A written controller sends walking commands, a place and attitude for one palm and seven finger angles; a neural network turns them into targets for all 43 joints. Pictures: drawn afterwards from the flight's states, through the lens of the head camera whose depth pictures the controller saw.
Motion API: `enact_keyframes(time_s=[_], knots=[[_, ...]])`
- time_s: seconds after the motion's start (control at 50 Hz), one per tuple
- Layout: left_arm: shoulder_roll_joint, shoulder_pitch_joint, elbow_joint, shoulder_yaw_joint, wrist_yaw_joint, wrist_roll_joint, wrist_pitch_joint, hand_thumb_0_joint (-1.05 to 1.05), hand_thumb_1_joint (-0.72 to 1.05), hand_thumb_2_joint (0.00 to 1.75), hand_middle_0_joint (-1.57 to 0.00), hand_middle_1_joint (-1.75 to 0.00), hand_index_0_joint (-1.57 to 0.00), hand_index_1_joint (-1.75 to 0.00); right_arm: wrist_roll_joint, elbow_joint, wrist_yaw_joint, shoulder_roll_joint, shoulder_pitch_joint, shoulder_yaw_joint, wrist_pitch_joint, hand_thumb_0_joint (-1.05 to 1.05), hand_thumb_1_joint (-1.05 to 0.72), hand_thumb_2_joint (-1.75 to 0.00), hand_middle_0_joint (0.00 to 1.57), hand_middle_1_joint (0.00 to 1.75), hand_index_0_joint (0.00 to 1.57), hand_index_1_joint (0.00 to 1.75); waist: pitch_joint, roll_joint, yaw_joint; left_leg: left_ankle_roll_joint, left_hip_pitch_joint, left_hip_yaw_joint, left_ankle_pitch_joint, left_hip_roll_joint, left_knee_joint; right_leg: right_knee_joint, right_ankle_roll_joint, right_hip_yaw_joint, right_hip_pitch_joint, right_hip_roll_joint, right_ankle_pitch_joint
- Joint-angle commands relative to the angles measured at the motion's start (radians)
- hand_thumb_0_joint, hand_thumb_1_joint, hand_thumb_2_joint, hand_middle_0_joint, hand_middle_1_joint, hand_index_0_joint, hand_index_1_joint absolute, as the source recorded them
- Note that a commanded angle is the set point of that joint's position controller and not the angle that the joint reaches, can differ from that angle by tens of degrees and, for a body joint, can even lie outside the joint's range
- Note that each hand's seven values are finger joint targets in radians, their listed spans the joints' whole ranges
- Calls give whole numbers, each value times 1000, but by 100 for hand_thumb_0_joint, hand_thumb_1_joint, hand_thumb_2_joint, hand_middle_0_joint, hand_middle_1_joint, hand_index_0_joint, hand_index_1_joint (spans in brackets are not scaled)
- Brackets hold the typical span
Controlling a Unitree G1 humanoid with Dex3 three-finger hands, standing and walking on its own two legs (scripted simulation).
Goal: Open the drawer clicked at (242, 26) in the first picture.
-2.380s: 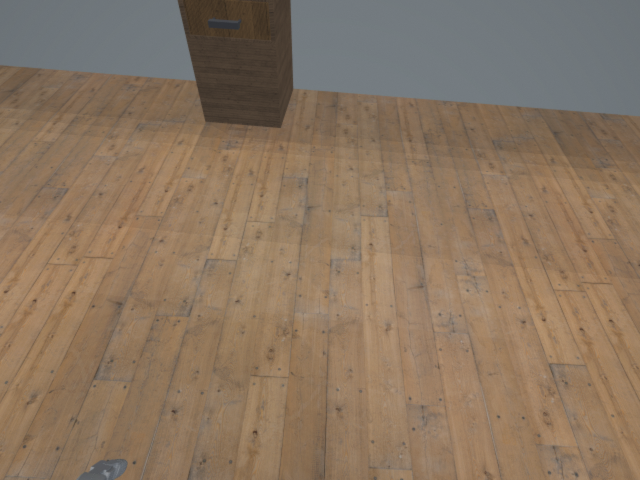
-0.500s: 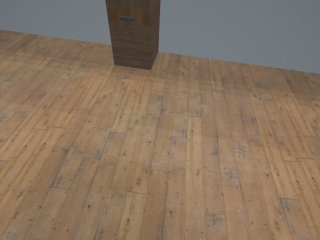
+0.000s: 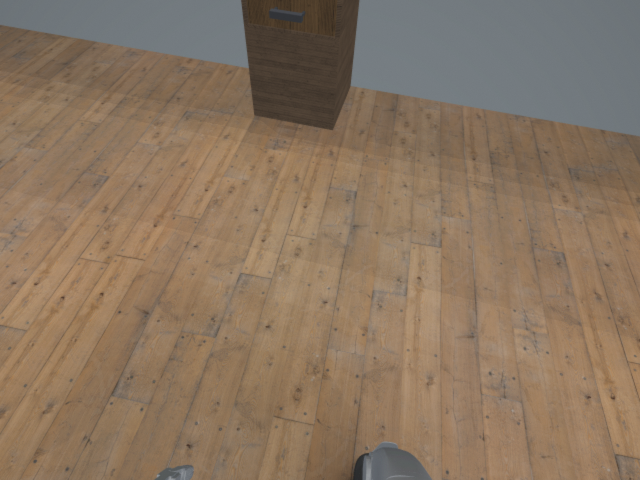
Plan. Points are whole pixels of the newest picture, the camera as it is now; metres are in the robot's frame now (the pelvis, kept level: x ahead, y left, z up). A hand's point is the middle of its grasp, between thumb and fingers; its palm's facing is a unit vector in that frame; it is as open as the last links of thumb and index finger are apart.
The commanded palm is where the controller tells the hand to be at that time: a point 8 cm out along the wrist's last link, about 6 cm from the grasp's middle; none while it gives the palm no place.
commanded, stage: walk to a spot facing it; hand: left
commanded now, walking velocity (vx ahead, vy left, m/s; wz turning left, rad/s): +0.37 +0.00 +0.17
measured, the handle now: (287, 13) +1.82 +0.11 -0.21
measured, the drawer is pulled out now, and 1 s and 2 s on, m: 0.00 0.00 0.00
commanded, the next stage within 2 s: turn to face it in 1.96 s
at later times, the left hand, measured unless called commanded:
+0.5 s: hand out of the picture +0.15 +0.21 -0.20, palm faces +0.19 -0.97 -0.15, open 7.4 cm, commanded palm none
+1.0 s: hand (210, 247) +0.55 +0.21 -0.16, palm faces +0.04 -0.98 -0.21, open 7.4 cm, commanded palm none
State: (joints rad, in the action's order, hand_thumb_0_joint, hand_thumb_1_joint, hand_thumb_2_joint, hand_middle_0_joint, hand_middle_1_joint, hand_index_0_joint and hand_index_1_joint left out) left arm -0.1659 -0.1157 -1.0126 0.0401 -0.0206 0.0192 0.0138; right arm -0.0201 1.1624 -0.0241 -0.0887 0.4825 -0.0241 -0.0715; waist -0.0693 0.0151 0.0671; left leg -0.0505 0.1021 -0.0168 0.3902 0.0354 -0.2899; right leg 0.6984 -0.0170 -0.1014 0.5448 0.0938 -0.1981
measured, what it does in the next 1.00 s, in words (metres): walks ahead: right foot, then left foot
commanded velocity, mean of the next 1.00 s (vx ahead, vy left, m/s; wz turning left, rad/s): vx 0.38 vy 0.00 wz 0.05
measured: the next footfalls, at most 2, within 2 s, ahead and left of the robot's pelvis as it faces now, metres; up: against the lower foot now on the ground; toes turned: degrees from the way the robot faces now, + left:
right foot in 0.06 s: +0.19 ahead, -0.13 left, +0.00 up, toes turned -6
left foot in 0.46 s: +0.34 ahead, +0.14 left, +0.00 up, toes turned +17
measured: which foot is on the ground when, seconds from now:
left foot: down 0.00-0.08, up 0.10-0.44, down 0.46-1.00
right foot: up 0.00-0.04, down 0.06-0.46, up 0.48-0.98, down 1.00-1.00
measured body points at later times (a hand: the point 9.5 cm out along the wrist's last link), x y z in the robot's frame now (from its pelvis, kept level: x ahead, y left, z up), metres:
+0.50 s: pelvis +0.23 +0.03 -0.01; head +0.24 +0.07 +0.44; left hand +0.14 +0.26 -0.18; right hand +0.38 -0.19 -0.13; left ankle +0.30 +0.13 -0.73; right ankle +0.15 -0.12 -0.71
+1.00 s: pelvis +0.45 +0.03 -0.01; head +0.47 +0.01 +0.44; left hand +0.55 +0.27 -0.14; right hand +0.33 -0.18 -0.16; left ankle +0.30 +0.13 -0.73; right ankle +0.56 -0.07 -0.73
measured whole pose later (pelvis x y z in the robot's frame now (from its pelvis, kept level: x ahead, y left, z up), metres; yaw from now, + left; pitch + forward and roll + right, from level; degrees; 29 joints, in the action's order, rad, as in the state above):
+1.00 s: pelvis +0.45 +0.03 -0.01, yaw +5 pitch -2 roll +1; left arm -0.18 -0.10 -1.01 0.06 -0.03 0.03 0.03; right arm -0.03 1.18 -0.01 -0.11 0.50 -0.04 -0.05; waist -0.07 -0.01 0.07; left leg 0.03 0.05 -0.20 0.44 -0.06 -0.45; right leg 0.56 0.03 -0.14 0.40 0.08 -0.18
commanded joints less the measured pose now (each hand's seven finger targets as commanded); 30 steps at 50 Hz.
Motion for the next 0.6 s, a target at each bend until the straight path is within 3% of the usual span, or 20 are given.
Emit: enact_keyframes(time_s=[0.0, 0.02, 0.04, 0.06, 0.08, 0.1, 0.12, 0.18, 0.22, 0.26, 0.36, 0.38, 0.4, 0.42, 0.44, 0.46, 0.48, 0.5, 0.54, 0.58], knots=[[-96, -152, 39, 34, 9, 5, 48, 0, 90, 90, -20, -30, -20, -30, 4, -20, -13, -211, 33, -45, -11, 0, -90, -90, 20, 30, 20, 30, 48, -84, -129, -72, -138, 93, -899, -224, -255, -153, 50, -42, -351, -83, 36], [-157, -310, -5, 52, 17, 14, 63, 0, 90, 90, -20, -30, -20, -30, 12, -34, -6, -197, 30, -43, -13, 0, -90, -90, 20, 30, 20, 30, 144, -13, -193, -37, -324, 71, -739, -185, -499, -173, 91, 68, -638, 17, 67], [-269, -450, -41, 81, 33, 21, 68, 0, 90, 90, -20, -30, -20, -30, 25, -65, 3, -134, 75, -33, -23, 0, -90, -90, 20, 30, 20, 30, 290, 215, -214, 7, -603, -8, -122, -14, -865, -269, 201, 507, -883, 332, 99], [-299, -459, -52, 80, 31, 0, 62, 0, 90, 90, -20, -30, -20, -30, 23, -83, 4, -143, 22, -36, -20, 0, -90, -90, 20, 30, 20, 30, 275, 171, -200, -4, -669, 46, 153, -17, -1064, -382, 259, 646, -799, 423, 28], [-256, -354, -28, 71, 29, 2, 63, 0, 90, 90, -20, -30, -20, -30, 15, -98, 13, -131, -50, -45, -16, 0, -90, -90, 20, 30, 20, 30, 180, 120, -182, -8, -703, 61, 76, -75, -1115, -431, 244, 600, -644, 387, -131], [-194, -262, -8, 59, 34, 1, 60, 0, 90, 90, -20, -30, -20, -30, 10, -115, 17, -125, -105, -46, -6, 0, -90, -90, 20, 30, 20, 30, 65, 72, -143, -7, -730, 65, 6, -126, -1116, -468, 223, 511, -504, 369, -218], [-140, -202, 1, 41, 38, 6, 65, 0, 90, 90, -20, -30, -20, -30, 1, -114, 24, -107, -128, -38, 8, 0, -90, -90, 20, 30, 20, 30, -3, 54, -106, 4, -711, 67, -39, -165, -1066, -480, 191, 388, -374, 330, -189], [-84, -174, -5, 17, 39, 12, 72, 0, 90, 90, -20, -30, -20, -30, -6, -104, 32, -85, -94, -35, 47, 0, -90, -90, 20, 30, 20, 30, -17, 98, -38, 39, -621, 21, -86, -187, -907, -513, 141, 154, -210, 247, -79], [-91, -160, -3, 22, 39, 14, 73, 0, 90, 90, -20, -30, -20, -30, -5, -122, 42, -76, -117, -37, 58, 0, -90, -90, 20, 30, 20, 30, -37, 113, -20, 56, -583, -13, -135, -197, -768, -538, 138, 82, -149, 216, -85], [-121, -169, -10, 24, 34, 12, 73, 0, 90, 90, -20, -30, -20, -30, -5, -151, 56, -82, -180, -33, 53, 0, -90, -90, 20, 30, 20, 30, -33, 107, -33, 65, -560, -52, -175, -190, -599, -530, 136, 44, -185, 192, -91], [-171, -236, -39, 32, 28, 10, 63, 0, 90, 90, -20, -30, -20, -30, -2, -194, 66, -118, -283, -34, 27, 0, -90, -90, 20, 30, 20, 30, -26, 58, -67, 51, -456, -118, -171, -143, -373, -457, 133, 57, -303, 204, -65], [-176, -241, -43, 33, 27, 7, 58, 0, 90, 90, -20, -30, -20, -30, -3, -187, 63, -132, -258, -37, 22, 0, -90, -90, 20, 30, 20, 30, -20, 43, -50, 49, -387, -143, -175, -126, -318, -406, 122, 34, -300, 190, -36], [-167, -243, -46, 34, 26, 6, 54, 0, 90, 90, -20, -30, -20, -30, -6, -165, 57, -167, -182, -46, 16, 0, -90, -90, 20, 30, 20, 30, 12, -15, -12, 44, -234, -150, -172, -106, -258, -276, 103, -4, -252, 157, 19], [-133, -250, -35, 28, 22, 2, 52, 0, 90, 90, -20, -30, -20, -30, -14, -128, 45, -247, -39, -67, 8, 0, -90, -90, 20, 30, 20, 30, 89, -170, 51, 2, -50, 12, -88, -204, -153, -1, 58, -74, -167, 78, 34], [-77, -256, -2, 18, 12, -8, 52, 0, 90, 90, -20, -30, -20, -30, -18, -105, 33, -372, 76, -93, 6, 0, -90, -90, 20, 30, 20, 30, 141, -419, 73, -93, 70, 391, -77, -458, 8, 344, 5, -116, 47, -60, -349], [-112, -201, 17, 19, 21, 0, 49, 0, 90, 90, -20, -30, -20, -30, -9, -89, 19, -356, 78, -84, 11, 0, -90, -90, 20, 30, 20, 30, 154, -359, 82, -119, 50, 462, -44, -496, 70, 511, 21, 22, 109, -44, -386], [-106, -164, 16, 22, 18, -2, 50, 0, 90, 90, -20, -30, -20, -30, -4, -110, 11, -321, -5, -74, 12, 0, -90, -90, 20, 30, 20, 30, 102, -245, 49, -133, -22, 419, -46, -491, 63, 584, 27, 55, 161, 5, -298], [-112, -150, 2, 25, 8, 1, 48, 0, 90, 90, -20, -30, -20, -30, -1, -135, 11, -271, -76, -60, 6, 0, -90, -90, 20, 30, 20, 30, 47, -138, 18, -116, -105, 329, -79, -458, 74, 579, 22, 72, 156, 44, -212], [-75, -198, -33, 22, 3, 12, 34, 0, 90, 90, -20, -30, -20, -30, -3, -139, 9, -211, -138, -41, -10, 0, -90, -90, 20, 30, 20, 30, 27, -109, -37, -71, -213, 165, -181, -381, 97, 521, 6, 76, 61, 68, -116], [-54, -237, -45, 20, 5, 13, 16, 0, 90, 90, -20, -30, -20, -30, 2, -131, 7, -192, -144, -37, -16, 0, -90, -90, 20, 30, 20, 30, 37, -108, -65, -75, -232, 79, -223, -346, 116, 468, -5, 62, 29, 64, -75]])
